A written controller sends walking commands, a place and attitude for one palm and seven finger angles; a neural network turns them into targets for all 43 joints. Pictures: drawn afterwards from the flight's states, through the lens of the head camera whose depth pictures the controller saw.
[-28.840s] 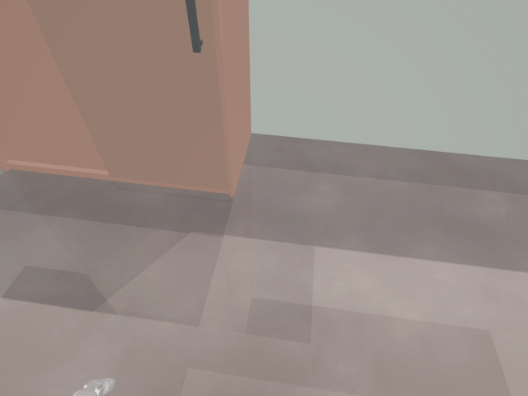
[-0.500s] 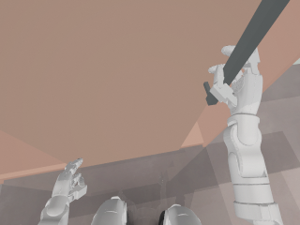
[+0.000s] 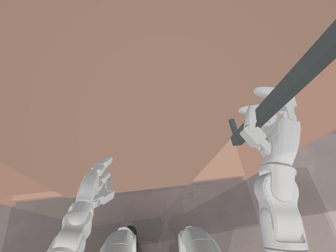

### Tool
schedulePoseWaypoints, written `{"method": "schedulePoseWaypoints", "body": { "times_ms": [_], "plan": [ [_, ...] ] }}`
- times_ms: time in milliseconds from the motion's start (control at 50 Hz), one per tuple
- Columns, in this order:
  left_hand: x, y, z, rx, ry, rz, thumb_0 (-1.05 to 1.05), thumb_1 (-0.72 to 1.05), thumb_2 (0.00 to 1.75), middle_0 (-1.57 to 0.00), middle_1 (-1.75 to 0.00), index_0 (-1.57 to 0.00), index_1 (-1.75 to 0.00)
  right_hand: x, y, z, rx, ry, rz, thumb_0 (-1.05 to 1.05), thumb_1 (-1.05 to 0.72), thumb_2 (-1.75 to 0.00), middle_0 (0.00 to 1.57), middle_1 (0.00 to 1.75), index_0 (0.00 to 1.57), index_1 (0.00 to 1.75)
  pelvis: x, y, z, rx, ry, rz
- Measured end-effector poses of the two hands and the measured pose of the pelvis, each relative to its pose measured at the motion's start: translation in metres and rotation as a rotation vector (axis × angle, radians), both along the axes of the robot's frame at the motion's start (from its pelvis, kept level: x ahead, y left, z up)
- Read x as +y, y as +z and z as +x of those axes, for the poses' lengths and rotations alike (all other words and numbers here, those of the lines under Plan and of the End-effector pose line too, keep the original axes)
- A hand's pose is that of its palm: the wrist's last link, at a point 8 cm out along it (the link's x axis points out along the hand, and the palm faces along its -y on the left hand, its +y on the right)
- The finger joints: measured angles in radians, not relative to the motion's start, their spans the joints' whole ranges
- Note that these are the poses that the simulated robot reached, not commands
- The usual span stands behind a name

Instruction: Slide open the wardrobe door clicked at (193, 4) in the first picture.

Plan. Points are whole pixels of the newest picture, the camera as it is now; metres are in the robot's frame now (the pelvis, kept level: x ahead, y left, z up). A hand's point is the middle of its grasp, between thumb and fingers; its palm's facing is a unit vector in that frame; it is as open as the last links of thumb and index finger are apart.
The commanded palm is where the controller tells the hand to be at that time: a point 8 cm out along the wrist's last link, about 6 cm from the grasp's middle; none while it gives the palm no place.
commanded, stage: step sideways, sliding the door along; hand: right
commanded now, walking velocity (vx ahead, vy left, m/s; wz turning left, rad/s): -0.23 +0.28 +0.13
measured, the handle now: (270, 90) +0.37 -0.17 +0.19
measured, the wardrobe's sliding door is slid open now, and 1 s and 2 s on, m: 0.36 0.48 0.48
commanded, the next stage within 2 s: stop walking and hold the door there in 0.84 s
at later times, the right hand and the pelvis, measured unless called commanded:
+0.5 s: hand (185, 133) +0.31 -0.02 +0.14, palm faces +0.01 +1.00 -0.04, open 6.1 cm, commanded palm +0.28 -0.01 +0.13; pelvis -0.06 +0.09 +0.02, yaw +7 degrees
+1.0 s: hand (180, 130) +0.31 -0.02 +0.14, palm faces +0.27 +0.96 -0.03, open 6.4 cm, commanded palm +0.28 -0.04 +0.12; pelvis -0.08 +0.19 +0.02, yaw +2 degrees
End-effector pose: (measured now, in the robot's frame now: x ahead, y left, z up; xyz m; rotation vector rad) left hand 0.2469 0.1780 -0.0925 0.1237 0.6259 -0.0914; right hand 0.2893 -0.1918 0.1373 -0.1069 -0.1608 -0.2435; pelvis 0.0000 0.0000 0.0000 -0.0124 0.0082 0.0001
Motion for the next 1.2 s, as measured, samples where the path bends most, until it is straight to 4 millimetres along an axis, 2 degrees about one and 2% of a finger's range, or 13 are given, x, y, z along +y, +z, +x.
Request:
{"method": "schedulePoseWaypoints", "body": {
  "times_ms": [100,160,280,380,460,540,600,700,820,960,1060,1140,1200],
  "plan": [
    [0.041,0.009,-0.036,0.084,0.064,0.094,0.01,0.91,0.90,-0.20,-0.29,-0.20,-0.30,0.039,-0.003,-0.002,-0.043,0.113,0.058,0.00,-0.75,-0.82,0.40,1.40,0.22,1.35,0.011,0.006,-0.015,0.011,-0.008,-0.008],
    [0.061,0.012,-0.062,0.107,0.106,0.156,0.01,0.91,0.90,-0.20,-0.29,-0.20,-0.30,0.060,-0.007,-0.001,-0.101,0.228,0.093,0.00,-0.76,-0.81,0.38,1.40,0.22,1.32,0.014,-0.003,-0.023,0.006,-0.006,0.018],
    [0.084,0.028,-0.120,0.172,0.181,0.183,0.01,0.91,0.90,-0.20,-0.29,-0.20,-0.30,0.102,-0.003,0.001,-0.079,0.420,0.056,0.02,-0.73,-0.78,0.40,1.40,0.22,1.34,0.027,0.008,-0.036,-0.030,0.050,0.072],
    [0.102,0.033,-0.156,0.252,0.236,0.164,0.01,0.91,0.90,-0.20,-0.29,-0.20,-0.30,0.105,0.003,0.000,-0.023,0.372,0.049,0.04,-0.73,-0.79,0.43,1.40,0.27,1.37,0.046,0.021,-0.043,-0.016,0.110,0.130],
    [0.121,0.031,-0.171,0.273,0.242,0.142,0.01,0.91,0.90,-0.20,-0.30,-0.20,-0.30,0.109,0.005,-0.002,-0.002,0.296,0.043,0.05,-0.74,-0.81,0.44,1.40,0.27,1.39,0.073,0.023,-0.052,-0.010,0.121,0.143],
    [0.146,0.020,-0.173,0.239,0.208,0.107,0.01,0.91,0.90,-0.21,-0.30,-0.20,-0.30,0.118,0.005,-0.006,-0.005,0.166,0.043,0.04,-0.75,-0.84,0.42,1.40,0.25,1.39,0.108,0.015,-0.066,-0.010,0.111,0.120],
    [0.170,0.000,-0.168,0.201,0.167,0.073,0.01,0.90,0.90,-0.21,-0.30,-0.20,-0.30,0.126,0.005,-0.009,-0.019,0.047,0.035,0.03,-0.75,-0.85,0.40,1.40,0.20,1.40,0.138,-0.003,-0.076,-0.014,0.083,0.066],
    [0.208,-0.016,-0.165,0.227,0.179,0.103,0.01,0.91,0.90,-0.21,-0.30,-0.20,-0.30,0.132,0.007,-0.012,0.033,-0.059,0.043,0.02,-0.75,-0.84,0.41,1.40,0.14,1.40,0.154,-0.001,-0.084,-0.016,0.044,0.052],
    [0.230,-0.005,-0.162,0.259,0.183,0.204,0.01,0.91,0.90,-0.20,-0.29,-0.20,-0.30,0.132,0.003,-0.013,-0.031,-0.046,0.069,0.03,-0.76,-0.83,0.38,1.40,0.16,1.39,0.161,-0.004,-0.079,-0.014,0.014,0.057],
    [0.225,0.025,-0.146,0.264,0.104,0.202,0.01,0.91,0.90,-0.20,-0.29,-0.20,-0.30,0.133,0.003,-0.013,-0.027,-0.037,0.103,0.03,-0.77,-0.83,0.33,1.40,0.17,1.33,0.182,0.014,-0.079,-0.036,0.013,0.117],
    [0.229,0.044,-0.130,0.221,0.125,0.179,0.01,0.91,0.90,-0.21,-0.30,-0.20,-0.30,0.126,0.004,-0.012,0.010,-0.013,-0.010,-0.01,-0.72,-0.83,0.37,1.40,0.25,1.35,0.200,0.025,-0.070,-0.021,0.057,0.155],
    [0.243,0.048,-0.122,0.162,0.141,0.145,0.01,0.91,0.90,-0.21,-0.30,-0.21,-0.30,0.127,0.008,-0.013,0.062,-0.061,-0.052,-0.04,-0.70,-0.81,0.41,1.40,0.29,1.36,0.216,0.026,-0.062,-0.033,0.070,0.148],
    [0.260,0.040,-0.118,0.121,0.151,0.115,0.01,0.90,0.90,-0.21,-0.30,-0.21,-0.30,0.128,0.010,-0.015,0.098,-0.121,-0.099,-0.07,-0.67,-0.80,0.42,1.40,0.30,1.36,0.232,0.020,-0.054,-0.045,0.074,0.114]
  ]
}}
